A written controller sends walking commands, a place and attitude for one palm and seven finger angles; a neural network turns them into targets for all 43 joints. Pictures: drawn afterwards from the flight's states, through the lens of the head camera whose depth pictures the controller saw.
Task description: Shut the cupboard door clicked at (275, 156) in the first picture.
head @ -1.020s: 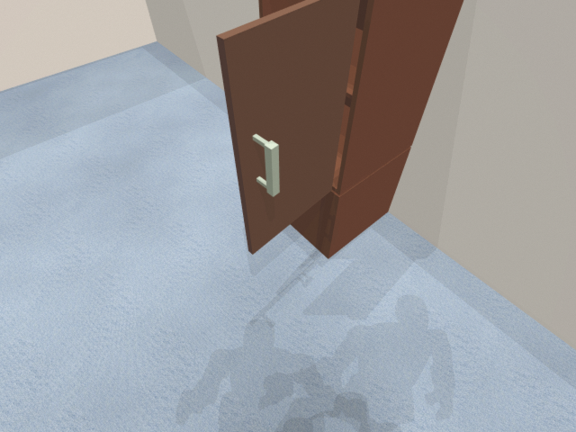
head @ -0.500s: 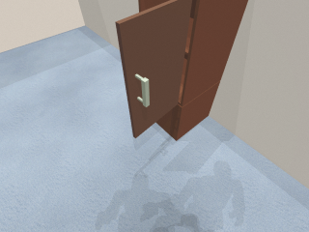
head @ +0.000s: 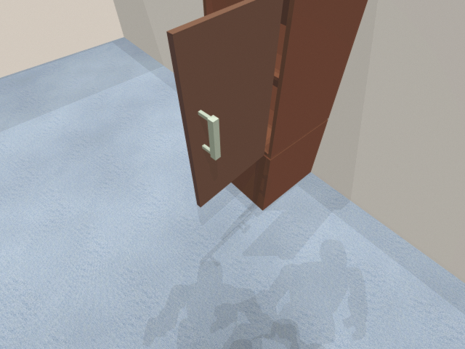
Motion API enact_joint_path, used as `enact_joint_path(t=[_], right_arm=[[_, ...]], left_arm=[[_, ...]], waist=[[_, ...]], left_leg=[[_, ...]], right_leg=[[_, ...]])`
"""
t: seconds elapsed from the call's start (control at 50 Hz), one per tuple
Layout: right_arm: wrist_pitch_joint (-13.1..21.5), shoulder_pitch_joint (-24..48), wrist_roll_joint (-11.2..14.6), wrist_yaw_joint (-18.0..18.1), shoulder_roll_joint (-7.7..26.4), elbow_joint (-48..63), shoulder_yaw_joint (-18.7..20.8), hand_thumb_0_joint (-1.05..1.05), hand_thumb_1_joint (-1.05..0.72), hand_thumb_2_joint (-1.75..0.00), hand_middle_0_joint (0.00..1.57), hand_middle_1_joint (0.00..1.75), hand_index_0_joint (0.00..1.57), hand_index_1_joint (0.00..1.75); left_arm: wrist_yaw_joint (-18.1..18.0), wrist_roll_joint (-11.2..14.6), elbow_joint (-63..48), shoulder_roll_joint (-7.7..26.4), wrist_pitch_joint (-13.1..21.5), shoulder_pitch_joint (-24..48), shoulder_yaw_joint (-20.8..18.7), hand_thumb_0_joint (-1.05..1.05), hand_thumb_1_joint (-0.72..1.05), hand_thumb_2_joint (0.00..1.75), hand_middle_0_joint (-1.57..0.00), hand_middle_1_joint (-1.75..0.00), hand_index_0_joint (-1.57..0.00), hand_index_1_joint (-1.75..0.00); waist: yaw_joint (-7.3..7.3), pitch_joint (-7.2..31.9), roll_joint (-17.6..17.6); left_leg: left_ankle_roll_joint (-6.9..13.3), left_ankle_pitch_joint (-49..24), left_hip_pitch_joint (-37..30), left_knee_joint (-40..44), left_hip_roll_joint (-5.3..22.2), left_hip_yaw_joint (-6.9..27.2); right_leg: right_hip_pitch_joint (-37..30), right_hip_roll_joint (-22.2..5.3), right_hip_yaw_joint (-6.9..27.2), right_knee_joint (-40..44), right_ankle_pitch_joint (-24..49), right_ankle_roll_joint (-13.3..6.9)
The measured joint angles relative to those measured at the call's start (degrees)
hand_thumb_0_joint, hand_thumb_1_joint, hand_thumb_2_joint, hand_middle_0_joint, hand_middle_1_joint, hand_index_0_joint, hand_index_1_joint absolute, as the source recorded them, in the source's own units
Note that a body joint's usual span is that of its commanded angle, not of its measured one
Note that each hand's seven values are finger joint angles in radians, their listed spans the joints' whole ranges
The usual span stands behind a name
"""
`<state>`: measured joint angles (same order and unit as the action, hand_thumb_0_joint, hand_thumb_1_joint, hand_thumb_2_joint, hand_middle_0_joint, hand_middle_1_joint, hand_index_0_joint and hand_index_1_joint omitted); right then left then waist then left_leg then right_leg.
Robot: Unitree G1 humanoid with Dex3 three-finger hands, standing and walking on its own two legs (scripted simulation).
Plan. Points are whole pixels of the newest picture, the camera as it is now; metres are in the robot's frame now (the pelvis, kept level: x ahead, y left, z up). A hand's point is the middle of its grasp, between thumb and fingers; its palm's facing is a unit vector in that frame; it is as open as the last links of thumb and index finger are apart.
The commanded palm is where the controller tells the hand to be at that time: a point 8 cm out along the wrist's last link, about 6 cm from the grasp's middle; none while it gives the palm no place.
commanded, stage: walk around to get in front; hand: left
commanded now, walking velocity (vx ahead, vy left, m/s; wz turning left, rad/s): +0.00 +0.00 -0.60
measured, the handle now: (209, 135) +0.61 +0.09 -0.03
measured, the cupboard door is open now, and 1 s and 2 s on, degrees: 95 95 95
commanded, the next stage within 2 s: none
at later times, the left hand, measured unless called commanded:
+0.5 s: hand out of the picture +0.04 +0.17 -0.17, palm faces -0.19 -0.94 -0.30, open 7.4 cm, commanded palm none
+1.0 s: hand (169, 348) +0.15 +0.14 -0.17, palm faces -0.47 -0.85 -0.25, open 7.4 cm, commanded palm none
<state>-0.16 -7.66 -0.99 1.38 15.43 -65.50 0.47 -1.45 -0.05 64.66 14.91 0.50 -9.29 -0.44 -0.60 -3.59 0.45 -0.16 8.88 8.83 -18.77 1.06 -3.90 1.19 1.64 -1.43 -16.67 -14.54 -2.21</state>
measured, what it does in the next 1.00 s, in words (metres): steps on the spot, turning right: left foot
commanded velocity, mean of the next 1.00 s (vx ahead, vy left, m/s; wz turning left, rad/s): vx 0.00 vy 0.00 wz -0.60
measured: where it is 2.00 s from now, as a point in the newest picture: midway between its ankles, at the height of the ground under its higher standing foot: outside the picture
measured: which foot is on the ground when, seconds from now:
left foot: down 0.00-0.34, up 0.36-0.76, down 0.78-1.00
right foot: down 0.00-0.78, up 0.80-1.00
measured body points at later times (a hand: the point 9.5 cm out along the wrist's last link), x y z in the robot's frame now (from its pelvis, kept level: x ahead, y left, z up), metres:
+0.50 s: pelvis -0.04 -0.03 -0.01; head +0.02 -0.07 +0.43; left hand +0.05 +0.22 -0.15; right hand -0.02 -0.29 -0.18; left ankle -0.02 +0.13 -0.67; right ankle -0.06 -0.10 -0.75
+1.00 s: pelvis -0.06 -0.01 -0.01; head +0.01 -0.03 +0.43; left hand +0.18 +0.18 -0.15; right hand -0.12 -0.27 -0.15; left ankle +0.01 +0.14 -0.75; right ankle -0.11 -0.12 -0.71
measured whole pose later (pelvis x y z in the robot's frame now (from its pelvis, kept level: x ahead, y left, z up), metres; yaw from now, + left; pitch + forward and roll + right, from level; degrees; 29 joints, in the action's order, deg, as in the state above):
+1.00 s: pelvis -0.06 -0.01 -0.01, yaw -32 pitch +1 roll -2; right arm -1.0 -10.0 -2.2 1.8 13.2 -51.4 2.1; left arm 2.4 -0.8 50.2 16.3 -3.4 -6.7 -5.5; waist 1.3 -7.6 0.9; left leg -3.8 18.0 13.7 -31.0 7.5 -1.8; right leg 24.4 0.1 -2.3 -47.4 -25.2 2.5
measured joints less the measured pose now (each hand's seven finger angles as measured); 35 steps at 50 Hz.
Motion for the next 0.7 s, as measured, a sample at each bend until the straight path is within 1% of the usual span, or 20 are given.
enact_joint_path(t=[0.12,0.22,0.28,0.3,0.32,0.34,0.36,0.38,0.4,0.42,0.44,0.48,0.52,0.58,0.64,0.7], right_arm=[[-1.1,-0.1,-0.1,0.6,-1.8,2.7,1.0,0.00,-0.91,-0.90,0.20,0.30,0.20,0.30],[-1.6,-1.0,-0.2,0.8,-3.1,5.6,2.0,0.00,-0.91,-0.90,0.20,0.30,0.20,0.30],[-1.3,-1.3,-0.7,0.7,-3.2,6.7,2.4,0.00,-0.91,-0.90,0.20,0.30,0.20,0.30],[-1.3,-1.4,-0.8,0.7,-3.0,6.9,2.5,0.00,-0.91,-0.90,0.20,0.30,0.20,0.30],[-1.4,-1.6,-0.9,0.6,-2.7,7.1,2.6,0.00,-0.91,-0.90,0.20,0.30,0.20,0.30],[-1.6,-1.9,-0.9,0.5,-2.5,7.2,2.6,0.00,-0.90,-0.90,0.20,0.30,0.20,0.30],[-2.1,-2.1,-0.6,0.4,-2.5,7.4,2.8,0.00,-0.90,-0.90,0.20,0.30,0.20,0.30],[-2.7,-1.7,-0.4,0.3,-2.3,7.4,3.0,0.00,-0.90,-0.90,0.20,0.30,0.20,0.30],[-3.3,-1.2,-0.2,0.2,-1.9,7.4,3.3,0.00,-0.91,-0.90,0.20,0.30,0.20,0.30],[-3.7,-0.7,-0.1,0.2,-1.6,7.5,3.5,0.00,-0.91,-0.90,0.20,0.30,0.20,0.30],[-3.8,0.0,0.0,0.3,-1.5,7.7,3.6,0.00,-0.91,-0.90,0.20,0.30,0.20,0.30],[-3.7,1.2,0.1,0.4,-1.5,8.5,3.7,0.00,-0.91,-0.90,0.20,0.30,0.20,0.30],[-3.3,2.2,0.2,0.5,-1.8,9.6,3.6,0.00,-0.91,-0.90,0.20,0.30,0.20,0.30],[-3.0,3.6,0.5,0.6,-2.3,11.0,3.4,0.00,-0.91,-0.90,0.20,0.30,0.20,0.30],[-2.7,4.8,0.7,0.7,-2.9,12.1,3.2,0.00,-0.91,-0.90,0.20,0.30,0.20,0.30],[-2.3,5.6,1.0,0.7,-3.4,13.1,2.9,0.00,-0.91,-0.90,0.20,0.30,0.20,0.30]], left_arm=[[0.1,-0.3,-2.1,-1.4,-2.0,-1.7,-1.2,0.00,0.91,0.90,-0.20,-0.30,-0.20,-0.30],[1.0,-0.6,-4.8,-2.0,-3.5,-2.5,-2.2,0.00,0.91,0.90,-0.20,-0.30,-0.20,-0.30],[1.6,-0.7,-6.4,-2.3,-4.4,-1.7,-3.0,0.00,0.91,0.90,-0.20,-0.30,-0.20,-0.30],[1.8,-0.7,-6.9,-2.6,-4.6,-1.4,-3.2,0.00,0.91,0.90,-0.20,-0.30,-0.20,-0.30],[2.1,-0.8,-7.5,-2.8,-4.5,-1.3,-3.3,0.00,0.91,0.90,-0.20,-0.30,-0.20,-0.30],[2.3,-0.9,-8.3,-2.9,-4.2,-1.5,-3.5,0.00,0.91,0.90,-0.20,-0.30,-0.20,-0.30],[2.4,-1.1,-9.1,-2.6,-3.6,-2.1,-3.6,0.00,0.91,0.90,-0.20,-0.30,-0.20,-0.30],[2.1,-1.2,-9.3,-2.7,-3.1,-2.2,-3.7,0.00,0.91,0.90,-0.20,-0.30,-0.20,-0.30],[1.9,-1.2,-9.5,-3.0,-2.9,-2.2,-3.7,0.00,0.91,0.90,-0.20,-0.30,-0.20,-0.30],[1.5,-1.2,-9.5,-3.4,-2.8,-2.4,-3.7,0.00,0.91,0.90,-0.20,-0.30,-0.20,-0.30],[1.2,-1.2,-9.6,-3.6,-2.7,-2.7,-3.7,0.00,0.91,0.90,-0.20,-0.30,-0.20,-0.30],[0.7,-1.1,-9.5,-3.9,-2.6,-3.5,-3.7,0.00,0.91,0.90,-0.20,-0.30,-0.20,-0.30],[0.5,-1.0,-9.4,-4.0,-2.6,-4.2,-3.6,0.00,0.91,0.90,-0.20,-0.30,-0.20,-0.30],[0.5,-1.0,-9.4,-4.0,-2.7,-5.0,-3.6,0.00,0.91,0.90,-0.20,-0.30,-0.20,-0.30],[0.6,-1.2,-9.8,-3.6,-2.8,-5.0,-3.9,0.00,0.91,0.90,-0.20,-0.30,-0.20,-0.30],[0.8,-1.3,-10.3,-3.0,-3.1,-4.4,-4.2,0.00,0.91,0.90,-0.20,-0.30,-0.20,-0.30]], waist=[[0.61,-0.6,0.3],[0.80,-1.6,-0.6],[1.28,-3.0,-0.6],[1.36,-3.5,-0.2],[1.47,-3.7,0.4],[1.59,-3.7,1.0],[1.77,-3.2,0.5],[1.81,-3.5,0.9],[1.74,-4.0,1.5],[1.73,-4.4,1.8],[1.74,-4.6,1.9],[1.77,-4.7,1.4],[1.85,-4.5,0.6],[2.11,-3.7,-0.4],[2.62,-3.2,-1.3],[3.12,-2.7,-2.2]], left_leg=[[-0.2,3.3,2.6,-5.9,1.9,-2.7],[-0.1,5.6,5.2,-10.7,3.0,-5.7],[-0.1,6.1,6.1,-12.4,3.7,-7.8],[-0.3,6.2,6.3,-13.0,4.1,-8.2],[-0.7,6.4,6.7,-13.8,4.8,-8.4],[-1.1,7.0,7.5,-15.4,5.5,-8.5],[-1.5,9.8,9.2,-18.4,5.4,-8.5],[-1.8,14.4,11.3,-23.4,5.2,-6.1],[-1.9,17.4,13.3,-29.2,4.5,-3.2],[-2.1,18.5,15.2,-34.7,3.6,-0.8],[-2.3,18.4,16.7,-39.0,2.8,0.8],[-2.9,17.1,18.3,-43.4,1.6,2.4],[-3.3,16.4,18.2,-43.0,0.9,3.0],[-3.6,15.6,17.1,-39.5,0.3,3.8],[-3.5,16.1,15.1,-34.6,-0.3,4.6],[-3.0,16.1,12.6,-27.8,-0.9,5.2]], right_leg=[[3.9,1.2,2.8,-6.3,-2.2,-0.3],[9.7,1.9,5.4,-15.1,-5.1,-0.2],[15.1,0.5,3.0,-26.3,-11.7,0.5],[16.0,-0.1,2.0,-28.0,-13.0,0.6],[16.2,-0.6,1.1,-27.7,-12.6,0.7],[15.5,-1.1,0.5,-24.8,-9.7,0.8],[15.2,-1.7,1.5,-21.3,-6.5,0.1],[15.9,-1.1,1.6,-22.1,-6.0,-0.5],[16.1,-0.5,1.6,-22.5,-6.2,-0.9],[16.0,0.0,1.8,-22.0,-6.1,-1.2],[15.7,0.5,2.4,-20.9,-5.6,-1.4],[15.1,1.1,4.0,-17.8,-3.5,-1.5],[14.6,1.5,6.0,-15.0,-1.3,-1.6],[14.2,2.2,8.5,-11.8,1.0,-1.5],[14.3,2.9,10.7,-10.3,2.5,-1.2],[15.1,3.7,12.6,-10.0,3.3,-0.7]])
